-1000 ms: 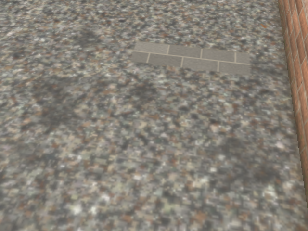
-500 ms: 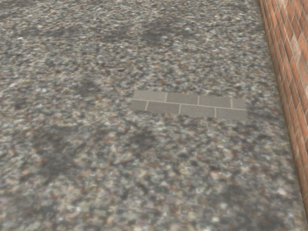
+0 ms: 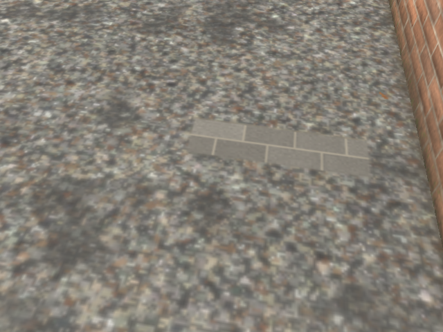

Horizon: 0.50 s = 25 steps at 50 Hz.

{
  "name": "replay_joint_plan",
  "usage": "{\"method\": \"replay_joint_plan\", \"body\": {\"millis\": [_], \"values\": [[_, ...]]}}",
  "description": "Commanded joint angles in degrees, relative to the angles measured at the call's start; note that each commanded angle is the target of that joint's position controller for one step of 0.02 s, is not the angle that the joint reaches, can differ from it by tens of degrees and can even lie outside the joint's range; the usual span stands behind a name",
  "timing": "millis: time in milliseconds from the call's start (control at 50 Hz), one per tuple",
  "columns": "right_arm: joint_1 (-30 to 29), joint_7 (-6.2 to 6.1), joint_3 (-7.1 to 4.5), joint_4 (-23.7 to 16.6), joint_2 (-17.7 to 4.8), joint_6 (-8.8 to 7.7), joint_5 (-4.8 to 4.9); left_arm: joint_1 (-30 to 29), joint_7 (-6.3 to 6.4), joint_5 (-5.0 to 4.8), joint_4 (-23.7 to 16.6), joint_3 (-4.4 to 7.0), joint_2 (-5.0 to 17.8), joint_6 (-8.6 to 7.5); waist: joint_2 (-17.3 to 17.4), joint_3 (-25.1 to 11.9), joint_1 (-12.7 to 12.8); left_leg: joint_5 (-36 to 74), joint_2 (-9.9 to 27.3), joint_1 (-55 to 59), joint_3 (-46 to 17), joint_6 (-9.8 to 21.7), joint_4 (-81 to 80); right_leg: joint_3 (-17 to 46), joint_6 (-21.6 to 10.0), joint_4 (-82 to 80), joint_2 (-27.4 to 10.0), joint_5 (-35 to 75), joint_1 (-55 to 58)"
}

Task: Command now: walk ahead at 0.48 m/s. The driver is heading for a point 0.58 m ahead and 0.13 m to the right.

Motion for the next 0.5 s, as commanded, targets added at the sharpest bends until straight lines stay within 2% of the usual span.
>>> {"method": "replay_joint_plan", "body": {"millis": [20,80,160,220,280,320,340,360,380,400,420,440,460,480,500], "values": [[5.37,-0.65,-0.14,-0.10,-3.64,-1.48,0.51,3.20,-0.75,0.56,-1.53,0.46,1.24,1.11,6.75,0.75,0.74,6.10,14.07,7.06,-15.39,5.24,-15.77,1.08,0.57,-0.40,-2.81,3.94,-9.23],[9.76,-0.99,-0.05,1.28,-4.84,-1.71,0.70,-3.13,-1.06,0.63,-3.55,0.37,1.06,2.07,5.57,2.88,0.08,11.59,14.05,9.23,-12.73,6.25,-16.72,-0.30,1.85,-4.86,-3.15,7.74,-14.89],[13.52,-1.20,0.47,2.38,-4.42,-1.72,0.60,-13.77,-1.33,0.08,-7.93,-0.34,0.66,1.85,5.30,4.71,-1.60,20.84,12.93,10.92,-9.41,5.65,-16.59,-2.52,2.85,-15.43,-2.21,13.16,-17.12],[16.22,-1.40,0.65,3.40,-4.51,-1.86,0.57,-18.96,-1.36,-0.39,-9.87,-1.02,0.02,1.64,6.00,5.20,-2.86,26.60,12.34,12.61,-7.42,4.98,-16.08,-4.70,2.21,-23.32,-0.20,16.36,-14.06],[18.13,-1.80,0.63,4.56,-4.85,-1.64,0.18,-22.09,-1.13,-0.53,-11.50,-1.17,0.47,1.31,6.21,5.86,-3.41,31.81,13.60,17.39,-6.96,5.33,-14.36,-5.49,0.55,-27.94,0.97,15.21,-13.05],[17.06,-2.08,0.47,4.75,-5.54,-1.54,-0.11,-20.79,-0.78,-0.54,-11.74,-0.89,1.13,0.89,6.51,4.89,-2.04,41.46,14.34,20.09,-6.11,5.19,-10.53,-6.05,-1.28,-30.21,2.53,11.66,-9.41],[16.27,-2.23,0.30,4.75,-6.17,-1.49,-0.22,-18.19,-0.41,-0.51,-11.15,-0.55,1.72,0.67,7.02,3.27,-0.74,49.28,14.49,20.95,-5.60,4.84,-6.73,-6.64,-2.33,-30.80,4.07,9.11,-5.54],[15.65,-2.30,0.09,4.82,-6.87,-1.32,-0.40,-13.11,0.06,-0.49,-9.68,0.02,2.72,0.41,7.39,0.48,1.37,55.41,14.38,21.46,-5.25,4.44,-0.46,-6.97,-3.45,-31.66,5.81,6.82,0.11],[14.56,-2.22,-0.03,4.68,-7.29,-1.00,-0.22,-4.47,0.58,-0.30,-6.87,0.78,3.76,-0.01,6.58,-3.76,4.96,55.14,13.21,19.46,-4.24,3.74,9.46,-7.28,-4.74,-35.35,6.99,8.47,9.89],[13.68,-2.02,0.24,3.71,-6.63,-0.99,0.36,5.05,1.16,0.92,-4.36,1.89,6.57,-0.45,5.02,-8.90,8.63,42.22,11.51,9.12,-3.44,3.02,22.86,-0.87,-7.08,-36.26,1.00,7.64,24.58],[18.63,-1.22,1.33,1.85,-1.12,-0.98,2.67,11.93,1.50,2.37,-3.90,3.62,12.87,-0.37,-6.31,-17.81,7.41,8.46,2.83,-10.72,-0.02,0.45,47.28,25.53,-14.82,-38.30,-17.43,2.20,42.45],[17.10,-1.12,-0.08,2.06,-5.00,-0.93,1.69,8.61,0.69,0.14,-3.88,3.33,11.20,0.60,-3.72,-18.75,5.88,-17.17,-1.80,-19.13,-6.68,0.87,56.39,40.97,-17.07,-46.67,-20.39,0.73,41.00],[11.14,-1.12,-0.55,-0.14,-5.90,-0.86,0.72,1.19,0.39,-1.23,-4.88,2.65,9.22,0.78,-1.32,-8.48,2.87,-12.03,2.68,-23.71,-8.39,1.40,55.54,32.06,-14.98,-48.42,-17.66,-3.36,32.35],[7.46,-0.87,-0.47,-1.20,-5.51,-1.24,0.30,-2.79,0.09,-1.38,-5.61,1.65,5.45,0.54,1.14,-2.92,1.78,-7.88,4.82,-23.20,-8.12,1.28,51.83,26.28,-13.40,-50.98,-15.28,-1.04,24.27],[6.63,-0.76,-0.52,-1.25,-4.42,-1.05,-0.01,-4.01,0.13,-1.26,-5.31,1.02,3.41,0.24,2.02,0.25,-0.19,-6.11,6.52,-20.67,-8.01,0.92,47.73,21.72,-11.43,-52.63,-12.39,2.77,18.36]]}}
